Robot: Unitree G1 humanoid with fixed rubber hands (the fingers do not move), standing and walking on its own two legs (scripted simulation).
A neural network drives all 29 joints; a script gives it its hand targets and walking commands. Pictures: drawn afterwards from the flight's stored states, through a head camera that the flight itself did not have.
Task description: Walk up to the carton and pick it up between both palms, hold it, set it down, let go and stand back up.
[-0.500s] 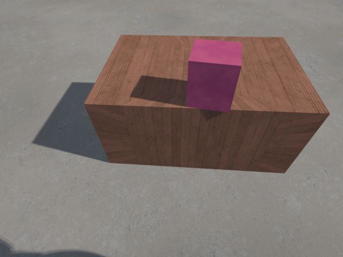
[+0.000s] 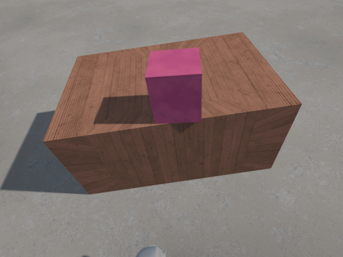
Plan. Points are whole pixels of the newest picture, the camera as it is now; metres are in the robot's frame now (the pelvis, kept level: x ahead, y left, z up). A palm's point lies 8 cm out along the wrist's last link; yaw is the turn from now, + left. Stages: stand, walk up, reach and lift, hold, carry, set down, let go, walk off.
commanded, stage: walk up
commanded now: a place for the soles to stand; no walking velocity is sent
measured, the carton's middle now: (176, 87) +0.81 +0.01 -0.08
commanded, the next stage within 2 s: none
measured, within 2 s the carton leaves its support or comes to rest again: neither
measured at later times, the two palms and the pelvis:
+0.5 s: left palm (74, 220) +0.27 +0.33 -0.12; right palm out of the picture +0.14 -0.18 -0.14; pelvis +0.15 +0.09 -0.02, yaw -11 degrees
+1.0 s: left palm (62, 176) +0.42 +0.43 -0.13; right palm (224, 199) +0.31 -0.11 -0.13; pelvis +0.31 +0.16 -0.03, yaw -11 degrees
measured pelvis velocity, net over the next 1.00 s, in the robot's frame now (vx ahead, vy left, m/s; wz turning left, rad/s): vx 0.31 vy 0.16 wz -0.20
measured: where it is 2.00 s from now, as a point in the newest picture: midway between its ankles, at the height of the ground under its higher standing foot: (161, 231)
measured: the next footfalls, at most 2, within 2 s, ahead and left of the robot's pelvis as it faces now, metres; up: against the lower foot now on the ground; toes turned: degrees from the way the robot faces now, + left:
left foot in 0.18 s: +0.25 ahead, +0.18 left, +0.00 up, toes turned +3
right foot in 0.54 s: +0.28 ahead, -0.05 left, +0.00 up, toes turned -13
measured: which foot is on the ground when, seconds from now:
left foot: up 0.00-0.16, down 0.18-0.58, up 0.60-0.88, down 0.90-1.00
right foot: down 0.00-0.22, up 0.24-0.52, down 0.54-0.92, up 0.94-1.00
